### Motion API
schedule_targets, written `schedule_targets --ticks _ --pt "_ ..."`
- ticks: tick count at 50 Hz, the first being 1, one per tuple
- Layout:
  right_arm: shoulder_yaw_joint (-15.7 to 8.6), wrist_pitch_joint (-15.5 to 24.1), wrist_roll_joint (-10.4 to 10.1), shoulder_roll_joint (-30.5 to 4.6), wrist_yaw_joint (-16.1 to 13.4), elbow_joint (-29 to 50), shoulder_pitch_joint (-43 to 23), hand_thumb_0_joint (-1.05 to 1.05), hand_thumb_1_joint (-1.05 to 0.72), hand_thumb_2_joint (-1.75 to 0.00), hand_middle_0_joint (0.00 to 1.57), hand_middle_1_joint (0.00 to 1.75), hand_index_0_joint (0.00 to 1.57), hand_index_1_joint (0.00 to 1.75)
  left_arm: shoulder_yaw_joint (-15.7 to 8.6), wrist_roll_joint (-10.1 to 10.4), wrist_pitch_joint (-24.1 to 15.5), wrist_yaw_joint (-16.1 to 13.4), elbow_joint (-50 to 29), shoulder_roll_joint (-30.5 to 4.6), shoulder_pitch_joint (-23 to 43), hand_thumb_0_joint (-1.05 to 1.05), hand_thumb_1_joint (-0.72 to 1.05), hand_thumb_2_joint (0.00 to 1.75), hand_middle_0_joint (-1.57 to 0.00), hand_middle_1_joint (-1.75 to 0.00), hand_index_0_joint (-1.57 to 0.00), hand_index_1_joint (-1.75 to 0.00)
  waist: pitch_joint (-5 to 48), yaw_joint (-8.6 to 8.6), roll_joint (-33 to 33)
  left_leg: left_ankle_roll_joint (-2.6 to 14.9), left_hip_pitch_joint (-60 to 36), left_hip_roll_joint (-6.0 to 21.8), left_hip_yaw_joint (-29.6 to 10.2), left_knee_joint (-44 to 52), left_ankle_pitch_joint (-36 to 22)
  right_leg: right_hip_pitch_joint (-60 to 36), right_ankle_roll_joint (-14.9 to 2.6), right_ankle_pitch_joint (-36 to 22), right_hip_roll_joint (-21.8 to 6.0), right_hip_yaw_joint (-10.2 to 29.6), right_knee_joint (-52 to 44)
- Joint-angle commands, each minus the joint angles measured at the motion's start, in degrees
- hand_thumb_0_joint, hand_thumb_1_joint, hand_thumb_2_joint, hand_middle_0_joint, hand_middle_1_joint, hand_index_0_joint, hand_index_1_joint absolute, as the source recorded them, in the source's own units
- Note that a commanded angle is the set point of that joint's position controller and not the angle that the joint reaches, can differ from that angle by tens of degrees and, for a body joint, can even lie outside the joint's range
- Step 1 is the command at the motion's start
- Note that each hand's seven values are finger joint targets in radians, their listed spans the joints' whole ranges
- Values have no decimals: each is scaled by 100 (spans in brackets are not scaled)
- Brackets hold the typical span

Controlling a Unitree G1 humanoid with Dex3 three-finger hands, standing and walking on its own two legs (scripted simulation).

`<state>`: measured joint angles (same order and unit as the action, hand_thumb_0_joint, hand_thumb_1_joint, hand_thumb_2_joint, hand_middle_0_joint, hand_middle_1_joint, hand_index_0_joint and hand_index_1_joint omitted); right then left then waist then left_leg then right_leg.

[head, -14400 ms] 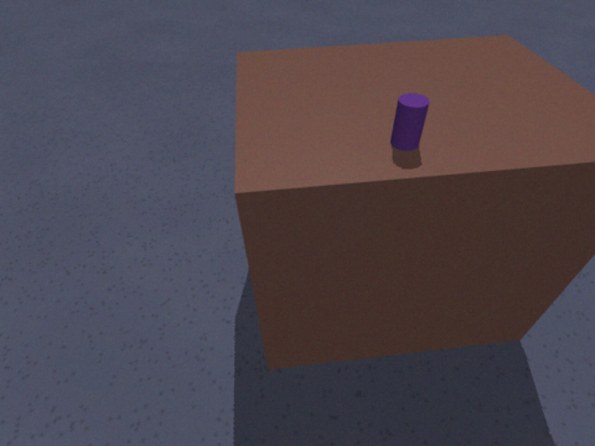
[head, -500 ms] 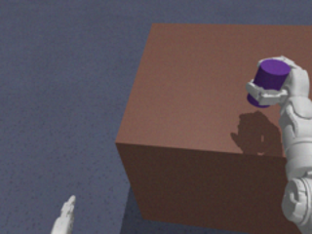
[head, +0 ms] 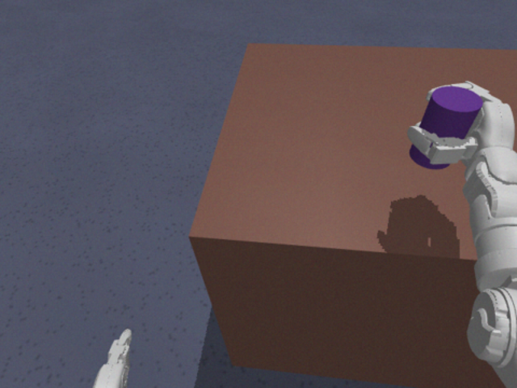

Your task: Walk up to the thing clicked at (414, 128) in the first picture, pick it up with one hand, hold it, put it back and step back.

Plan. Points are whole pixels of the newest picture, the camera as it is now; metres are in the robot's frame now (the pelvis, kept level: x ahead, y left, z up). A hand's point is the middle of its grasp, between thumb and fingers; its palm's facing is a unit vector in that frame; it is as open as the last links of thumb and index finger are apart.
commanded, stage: lift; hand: right
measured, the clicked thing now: (442, 129) +0.48 -0.19 +0.18
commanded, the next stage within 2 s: hold in 1.32 s
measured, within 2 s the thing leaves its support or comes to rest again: neither
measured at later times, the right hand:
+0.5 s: hand (468, 102) +0.42 -0.18 +0.26, palm faces +0.15 +0.99 -0.03, open 8.8 cm
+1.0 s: hand (508, 111) +0.36 -0.18 +0.29, palm faces +0.18 +0.98 -0.04, open 8.7 cm
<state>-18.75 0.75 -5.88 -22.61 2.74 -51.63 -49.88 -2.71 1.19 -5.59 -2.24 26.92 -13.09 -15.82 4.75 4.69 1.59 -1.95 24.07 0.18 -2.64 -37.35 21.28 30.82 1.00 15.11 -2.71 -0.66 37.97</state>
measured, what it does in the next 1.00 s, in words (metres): stands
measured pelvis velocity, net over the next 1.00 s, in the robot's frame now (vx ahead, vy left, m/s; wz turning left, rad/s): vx -0.02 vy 0.01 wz -0.03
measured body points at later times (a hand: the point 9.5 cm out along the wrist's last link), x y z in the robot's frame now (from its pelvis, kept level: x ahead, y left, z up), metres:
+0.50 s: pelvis +0.00 +0.01 +0.01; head -0.01 +0.03 +0.46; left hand +0.16 +0.26 -0.07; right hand +0.41 -0.23 +0.26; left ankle -0.03 +0.14 -0.72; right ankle +0.04 -0.13 -0.72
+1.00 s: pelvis -0.02 +0.01 +0.01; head -0.06 +0.05 +0.46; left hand +0.16 +0.26 -0.06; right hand +0.34 -0.23 +0.30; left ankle -0.03 +0.14 -0.72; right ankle +0.04 -0.13 -0.72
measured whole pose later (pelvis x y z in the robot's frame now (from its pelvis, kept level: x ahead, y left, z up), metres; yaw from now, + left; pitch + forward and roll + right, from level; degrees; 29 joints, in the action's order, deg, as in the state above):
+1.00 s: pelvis -0.02 +0.01 +0.01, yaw -2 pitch -1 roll +0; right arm -18.4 -36.0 -10.6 -19.1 2.1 -7.8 -36.6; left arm -3.8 2.5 -8.3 -0.7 30.6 -14.4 -16.5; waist 5.2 0.1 5.2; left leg -1.2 13.2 1.0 -1.0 -34.1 19.9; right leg 19.4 1.7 11.8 -1.8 0.7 32.1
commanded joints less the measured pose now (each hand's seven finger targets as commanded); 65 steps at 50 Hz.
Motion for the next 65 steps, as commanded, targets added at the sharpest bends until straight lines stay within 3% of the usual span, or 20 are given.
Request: schedule_targets --ticks 1,7,10,11,16,20,21,25,29,31,34,37,43,45,51,53,57,60,63,65 --pt "-195 366 -113 -1542 19 1873 -3011 0 -25 -135 132 147 136 147 -504 -3 -241 -30 -731 -883 58 0 -52 4 -5 -6 -6 -5 2486 -79 230 73 -61 -133 362 477 -2165 -2263 -176 -1696 141 -79 -243" --pt "-21 178 -191 -1313 -4 2547 -3212 0 -27 -134 132 146 136 146 -111 27 -293 -12 -719 -460 383 0 -53 4 -4 -6 -5 -5 2478 -268 381 134 -211 -154 421 540 -2076 -2399 -136 -1827 111 -39 -319" --pt "20 -19 -243 -1181 -9 2774 -2979 0 -28 -133 131 145 135 145 -266 27 -358 -79 -1009 -729 574 0 -53 4 -4 -6 -5 -5 2550 -247 173 114 -356 -162 451 530 -2185 -2521 -131 -1949 104 -37 -338" --pt "-168 -91 -232 -1478 -33 2915 -3004 0 -29 -134 132 146 136 146 -523 16 -345 -112 -1008 -987 350 0 -52 4 -4 -6 -5 -5 2688 -221 185 102 -392 -158 454 544 -2281 -2631 -139 -2062 102 -38 -328" --pt "-26 -546 -294 -1093 -1 3305 -2442 0 -33 -132 134 146 137 146 -243 63 -288 -29 -828 -583 5 0 -52 3 -4 -6 -5 -5 2008 -324 100 82 -399 -144 484 650 -2162 -2402 -140 -1869 148 -102 -452" --pt "-173 -1085 -341 -1158 7 3620 -2080 0 -32 -133 135 147 138 147 -503 81 -298 -7 -902 -887 183 0 -52 3 -4 -6 -5 -4 1652 -334 -97 35 -308 -109 442 754 -1865 -2272 -166 -1377 177 -134 -583" --pt "35 -1191 -376 -929 36 4059 -2262 0 -30 -133 135 147 138 147 -274 91 -278 61 -636 -571 40 0 -51 3 -4 -6 -5 -4 1603 -364 166 36 -340 -77 411 773 -1936 -2239 -165 -1425 208 -162 -577" --pt "-168 -1716 -458 -953 49 4273 -1888 0 -31 -132 135 147 138 147 -511 128 -286 104 -808 -867 298 0 -52 4 -3 -5 -4 -4 1670 -402 -232 -19 -435 -86 451 760 -2160 -2368 -203 -1676 181 -113 -540" --pt "-75 -2044 -451 -892 61 4929 -2245 0 -30 -133 136 147 139 147 -334 141 -298 155 -848 -660 374 0 -53 4 -3 -5 -4 -4 1797 -423 -230 -28 -559 -53 455 790 -2174 -2512 -210 -1674 216 -126 -550" --pt "-400 -2304 -463 -1131 -2 4599 -1592 0 -30 -131 135 146 138 146 -549 159 -336 110 -1029 -977 527 0 -53 4 -3 -5 -4 -4 1570 -454 -472 -39 -623 -55 469 847 -1941 -2388 -216 -1398 238 -119 -635" --pt "-163 -2361 -479 -996 -48 5662 -2190 0 -33 -130 135 145 138 145 -378 152 -346 117 -1012 -732 528 0 -53 4 -3 -5 -4 -4 1639 -516 -121 29 -623 -30 441 930 -1567 -2448 -165 -1117 262 -136 -728" --pt "-354 -2639 -518 -1083 -123 5270 -1654 0 -33 -129 135 145 138 145 -566 155 -398 84 -878 -946 524 0 -52 4 -3 -5 -4 -4 1235 -483 -255 8 -566 -5 402 1044 -1250 -2248 -174 -758 291 -141 -805" --pt "-125 -3030 -532 -772 -110 5728 -1596 0 -29 -130 135 145 138 145 -145 153 -479 153 -728 -533 564 0 -53 4 -3 -4 -3 -4 1248 -495 -159 18 -583 -26 434 1055 -1336 -2343 -171 -869 281 -94 -856" --pt "-379 -3199 -548 -1013 -88 5327 -1248 0 -29 -131 136 147 139 147 -394 140 -539 125 -642 -846 655 0 -53 4 -3 -4 -3 -4 1004 -499 -247 9 -543 -35 464 1098 -1172 -2249 -178 -701 281 -83 -913" --pt "-279 -3274 -620 -988 -47 6132 -1896 0 -35 -133 138 148 140 148 -306 147 -756 106 -627 -765 706 0 -53 4 -3 -4 -3 -4 1262 -495 -151 104 -485 -103 576 1066 -884 -2466 -139 -518 239 -8 -993" --pt "-464 -3350 -616 -1162 -54 5767 -1532 0 -34 -131 137 147 139 147 -406 154 -782 66 -823 -923 783 0 -54 4 -3 -4 -3 -4 1327 -487 -311 79 -574 -75 565 1083 -1040 -2503 -164 -668 262 -18 -950" --pt "-293 -3429 -640 -995 -65 6310 -1814 0 -38 -132 137 146 140 146 -172 140 -841 60 -485 -702 750 0 -54 4 -3 -4 -3 -4 1177 -536 76 108 -468 -49 527 1077 -903 -2460 -136 -552 285 -44 -967" --pt "-206 -3514 -631 -936 -42 6423 -1814 0 -39 -132 136 146 139 146 -396 127 -909 47 -424 -867 725 0 -54 5 -4 -4 -4 -4 1338 -462 80 119 -525 -78 557 1068 -979 -2549 -127 -647 271 -10 -972" --pt "-286 -3685 -643 -965 -15 6169 -1637 0 -39 -134 137 147 140 147 -110 140 -918 51 -358 -630 797 0 -54 5 -4 -5 -4 -5 1071 -530 -60 67 -555 -40 510 1127 -1019 -2361 -155 -677 300 -27 -936" --pt "-313 -3820 -653 -975 -14 6167 -1524 0 -35 -134 136 147 139 147 -307 140 -931 41 -439 -840 934 0 -54 5 -4 -5 -4 -5 1050 -514 -77 76 -546 -61 548 1136 -960 -2374 -146 -624 292 -7 -1005"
